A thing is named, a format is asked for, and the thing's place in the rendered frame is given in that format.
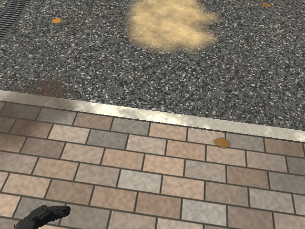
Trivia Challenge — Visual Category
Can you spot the left robot hand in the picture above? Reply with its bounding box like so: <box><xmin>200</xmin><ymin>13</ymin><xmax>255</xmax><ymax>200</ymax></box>
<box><xmin>14</xmin><ymin>205</ymin><xmax>71</xmax><ymax>229</ymax></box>

